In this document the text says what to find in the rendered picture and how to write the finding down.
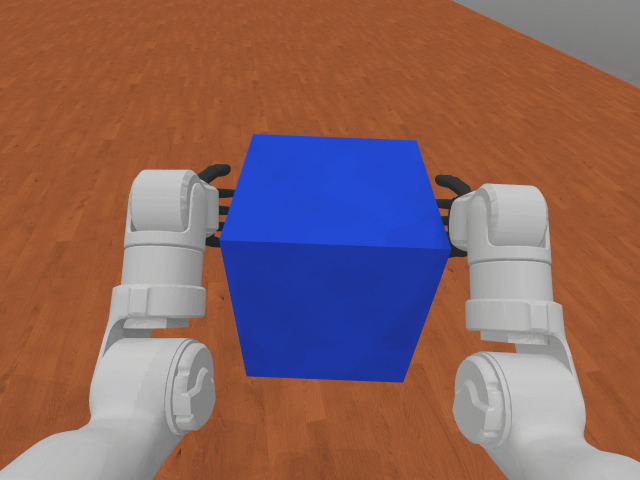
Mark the robot right hand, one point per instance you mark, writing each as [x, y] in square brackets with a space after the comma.
[460, 188]

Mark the robot left upper arm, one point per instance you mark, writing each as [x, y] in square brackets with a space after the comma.
[146, 395]

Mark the carton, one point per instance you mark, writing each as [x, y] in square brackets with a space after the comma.
[333, 250]

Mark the robot left hand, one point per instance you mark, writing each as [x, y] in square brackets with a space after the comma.
[208, 175]

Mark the robot right upper arm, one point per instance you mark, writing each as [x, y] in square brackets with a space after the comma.
[527, 412]

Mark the left robot forearm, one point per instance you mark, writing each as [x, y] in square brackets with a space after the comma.
[170, 214]

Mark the right robot forearm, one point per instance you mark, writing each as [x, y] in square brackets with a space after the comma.
[505, 231]

